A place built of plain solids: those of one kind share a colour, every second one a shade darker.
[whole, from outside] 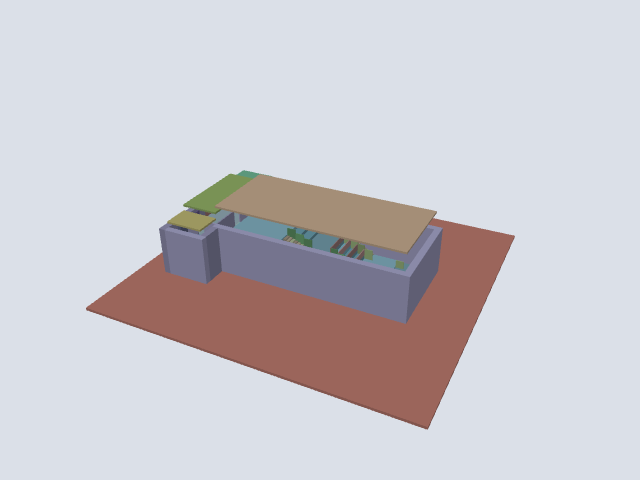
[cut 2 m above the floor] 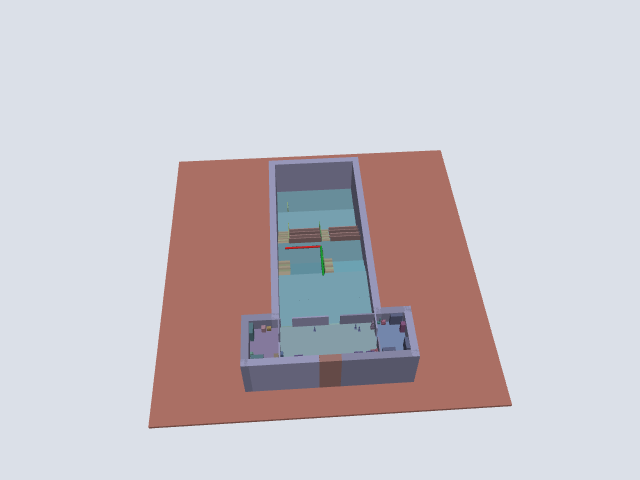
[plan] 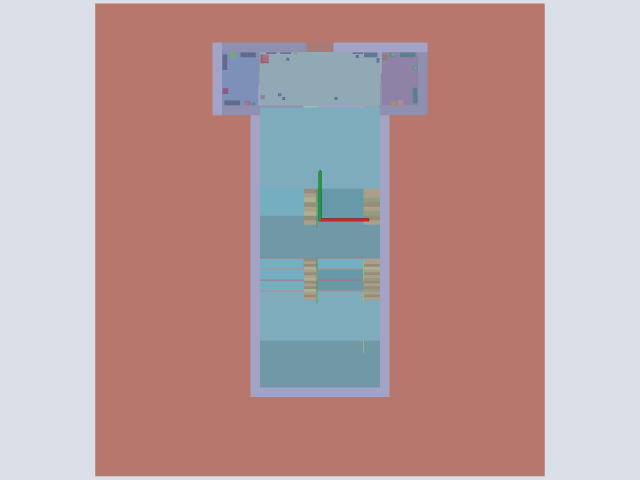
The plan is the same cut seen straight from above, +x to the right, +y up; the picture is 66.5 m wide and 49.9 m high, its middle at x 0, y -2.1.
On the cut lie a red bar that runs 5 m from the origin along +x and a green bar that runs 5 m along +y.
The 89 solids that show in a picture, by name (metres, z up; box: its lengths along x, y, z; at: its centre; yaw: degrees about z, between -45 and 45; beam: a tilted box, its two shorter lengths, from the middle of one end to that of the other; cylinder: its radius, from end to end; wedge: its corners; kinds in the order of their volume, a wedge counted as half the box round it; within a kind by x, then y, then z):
{
 "wall_1": {"box": [1.0, 7.55, 7.51], "at": [-10.68, 14.65, -1.14]},
 "wall_2": {"box": [4.95, 1.0, 7.51], "at": [-8.7, 11.37, -1.14]},
 "wall_3": {"box": [5.75, 1.0, 7.51], "at": [-8.3, 17.93, -1.14]},
 "wall_4": {"box": [1.0, 30.3, 7.51], "at": [-6.73, -3.27, -1.14]},
 "wall_5": {"box": [0.2, 2.38, 7.51], "at": [-6.33, 12.86, -1.14]},
 "wall_6": {"box": [0.2, 2.38, 7.51], "at": [-6.33, 16.44, -1.14]},
 "wall_7": {"box": [5.83, 1.0, 7.51], "at": [-4.31, 17.93, -1.14]},
 "wall_8": {"box": [4.68, 0.2, 7.51], "at": [-4.09, 11.78, -1.14]},
 "wall_9": {"box": [14.45, 1.0, 7.51], "at": [0.0, -17.93, -1.14]},
 "wall_10": {"box": [4.83, 0.2, 7.51], "at": [2.16, 11.78, -1.14]},
 "wall_11": {"box": [5.83, 1.0, 7.51], "at": [4.31, 17.93, -1.14]},
 "wall_12": {"box": [0.2, 2.38, 7.51], "at": [6.33, 12.86, -1.14]},
 "wall_13": {"box": [0.2, 2.38, 7.51], "at": [6.33, 16.44, -1.14]},
 "wall_14": {"box": [1.0, 30.3, 7.51], "at": [6.73, -3.27, -1.14]},
 "wall_15": {"box": [5.75, 1.0, 7.51], "at": [8.3, 17.93, -1.14]},
 "wall_16": {"box": [4.95, 1.0, 7.51], "at": [8.7, 11.37, -1.14]},
 "wall_17": {"box": [1.0, 7.55, 7.51], "at": [10.68, 14.65, -1.14]},
 "ground_under_all_1": {"box": [46.76, 49.13, 0.4], "at": [0.0, -2.09, -5.05]},
 "floor_gang_1": {"box": [12.65, 4.95, 0.67], "at": [0.0, -15.05, -4.57]},
 "floor_gang_2": {"box": [12.65, 5.1, 0.84], "at": [0.0, -10.03, -4.48]},
 "floor_gang_3": {"box": [12.65, 4.45, 3.28], "at": [0.0, -1.8, -3.26]},
 "floor_gang_4": {"box": [12.65, 4.45, 4.9], "at": [0.0, 5.45, -2.45]},
 "floor_gang_5": {"box": [12.65, 4.1, 4.9], "at": [0.0, 9.72, -2.45]},
 "floor_foyer_1": {"box": [12.65, 5.75, 4.9], "at": [0.0, 14.65, -2.45]},
 "step_tier_1": {"box": [4.65, 1.15, 1.45], "at": [-4.0, -6.9, -4.17]},
 "step_tier_2": {"box": [4.65, 1.15, 2.06], "at": [-4.0, -5.75, -3.87]},
 "step_tier_3": {"box": [4.65, 1.15, 2.67], "at": [-4.0, -4.6, -3.56]},
 "step_tier_4": {"box": [4.65, 1.4, 3.82], "at": [-4.0, 1.12, -2.99]},
 "step_tier_5": {"box": [4.65, 1.4, 4.36], "at": [-4.0, 2.52, -2.72]},
 "step_tier_6": {"box": [4.85, 1.15, 1.45], "at": [2.1, -6.9, -4.17]},
 "step_tier_7": {"box": [4.85, 1.15, 2.06], "at": [2.1, -5.75, -3.87]},
 "step_tier_8": {"box": [4.85, 1.15, 2.67], "at": [2.1, -4.6, -3.56]},
 "step_tier_9": {"box": [4.85, 1.4, 3.82], "at": [2.1, 1.12, -2.99]},
 "step_tier_10": {"box": [4.85, 1.4, 4.36], "at": [2.1, 2.52, -2.72]},
 "floor_cloaks_1": {"box": [3.95, 5.75, 4.9], "at": [8.3, 14.65, -2.45]},
 "floor_store_1": {"box": [3.95, 5.75, 4.9], "at": [-8.3, 14.65, -2.45]},
 "ceil_hall_1": {"box": [12.65, 29.3, 0.3], "at": [0.0, -2.88, 5.4]},
 "step_aisle_1": {"box": [1.35, 1.4, 3.82], "at": [-1.0, 1.12, -2.99]},
 "step_aisle_2": {"box": [1.35, 1.4, 4.36], "at": [-1.0, 2.52, -2.72]},
 "step_aisle_3": {"box": [1.8, 1.15, 1.45], "at": [5.42, -6.9, -4.17]},
 "step_aisle_4": {"box": [1.8, 1.15, 2.06], "at": [5.42, -5.75, -3.87]},
 "step_aisle_5": {"box": [1.8, 1.15, 2.67], "at": [5.42, -4.6, -3.56]},
 "step_aisle_6": {"box": [1.8, 1.4, 3.82], "at": [5.42, 1.12, -2.99]},
 "step_aisle_7": {"box": [1.8, 1.4, 4.36], "at": [5.42, 2.52, -2.72]},
 "tread_1": {"box": [1.35, 0.47, 3.46], "at": [-1.0, -0.28, -3.17]},
 "tread_2": {"box": [1.35, 0.47, 3.64], "at": [-1.0, 0.19, -3.08]},
 "tread_3": {"box": [1.35, 0.47, 4.0], "at": [-1.0, 1.12, -2.9]},
 "tread_4": {"box": [1.35, 0.47, 4.18], "at": [-1.0, 1.59, -2.81]},
 "tread_5": {"box": [1.35, 0.47, 4.54], "at": [-1.0, 2.52, -2.63]},
 "tread_6": {"box": [1.35, 0.47, 4.72], "at": [-1.0, 2.99, -2.54]},
 "tread_7": {"box": [1.8, 0.29, 0.99], "at": [5.42, -8.19, -4.4]},
 "tread_8": {"box": [1.8, 0.29, 1.15], "at": [5.42, -7.91, -4.33]},
 "tread_9": {"box": [1.8, 0.29, 1.6], "at": [5.42, -7.04, -4.1]},
 "tread_10": {"box": [1.8, 0.29, 1.75], "at": [5.42, -6.76, -4.02]},
 "tread_11": {"box": [1.8, 0.29, 2.21], "at": [5.42, -5.89, -3.79]},
 "tread_12": {"box": [1.8, 0.29, 2.37], "at": [5.42, -5.61, -3.72]},
 "tread_13": {"box": [1.8, 0.29, 2.82], "at": [5.42, -4.74, -3.49]},
 "tread_14": {"box": [1.8, 0.29, 2.98], "at": [5.42, -4.46, -3.41]},
 "tread_15": {"box": [1.8, 0.47, 3.46], "at": [5.42, -0.28, -3.17]},
 "tread_16": {"box": [1.8, 0.47, 3.64], "at": [5.42, 0.19, -3.08]},
 "tread_17": {"box": [1.8, 0.47, 4.0], "at": [5.42, 1.12, -2.9]},
 "tread_18": {"box": [1.8, 0.47, 4.18], "at": [5.42, 1.59, -2.81]},
 "tread_19": {"box": [1.8, 0.47, 4.54], "at": [5.42, 2.52, -2.63]},
 "tread_20": {"box": [1.8, 0.47, 4.72], "at": [5.42, 2.99, -2.54]},
 "door_leaf_1": {"box": [2.8, 0.97, 8.17], "at": [0.0, 17.94, -0.81]},
 "ceil_foyer_1": {"box": [12.65, 5.75, 0.3], "at": [0.0, 14.65, 4.35]},
 "rail_lip_1": {"box": [4.65, 0.12, 2.5], "at": [-4.0, -7.42, -3.65]},
 "rail_lip_2": {"box": [4.65, 0.12, 3.11], "at": [-4.0, -6.26, -3.35]},
 "rail_lip_3": {"box": [4.65, 0.12, 3.72], "at": [-4.0, -5.12, -3.04]},
 "rail_lip_4": {"box": [4.65, 0.12, 4.33], "at": [-4.0, -3.96, -2.73]},
 "rail_lip_5": {"box": [4.85, 0.12, 2.5], "at": [2.1, -7.42, -3.65]},
 "rail_lip_6": {"box": [4.85, 0.12, 3.11], "at": [2.1, -6.26, -3.35]},
 "rail_lip_7": {"box": [4.85, 0.12, 3.72], "at": [2.1, -5.12, -3.04]},
 "rail_lip_8": {"box": [4.85, 0.12, 4.33], "at": [2.1, -3.96, -2.73]},
 "ceil_cloaks_1": {"box": [3.95, 5.75, 0.3], "at": [8.3, 14.65, 3.4]},
 "ceil_store_1": {"box": [3.95, 5.75, 0.3], "at": [-8.3, 14.65, 3.4]},
 "shelves_store_1": {"box": [0.5, 1.6, 2.0], "at": [-9.89, 16.38, 1.0]},
 "shelves_store_2": {"box": [1.6, 0.5, 2.0], "at": [-9.12, 12.15, 1.0]},
 "shelves_store_3": {"box": [1.6, 0.5, 2.0], "at": [-7.47, 17.14, 1.0]},
 "shelves_cloaks_1": {"box": [1.6, 0.5, 2.0], "at": [9.12, 17.14, 1.0]},
 "shelves_cloaks_2": {"box": [0.5, 1.6, 2.0], "at": [9.89, 12.93, 1.0]},
 "rail_sep_1": {"box": [0.12, 1.35, 4.87], "at": [-0.33, -0.25, -2.46]},
 "rail_sep_2": {"box": [0.12, 1.4, 5.41], "at": [-0.33, 1.12, -2.19]},
 "rail_sep_3": {"box": [0.12, 1.4, 5.95], "at": [-0.33, 2.52, -1.93]},
 "wall_sep_1": {"box": [0.12, 1.25, 1.89], "at": [4.53, -13.2, -3.96]},
 "wall_sep_2": {"box": [0.12, 1.3, 2.5], "at": [4.53, -8.12, -3.65]},
 "wall_sep_3": {"box": [0.12, 1.15, 3.11], "at": [4.53, -6.9, -3.35]},
 "fridge_store_1": {"box": [0.6, 0.6, 1.8], "at": [-9.85, 13.38, 0.9]},
 "bench_foyer_1": {"box": [1.4, 0.5, 0.46], "at": [5.28, 17.14, 0.22]}
}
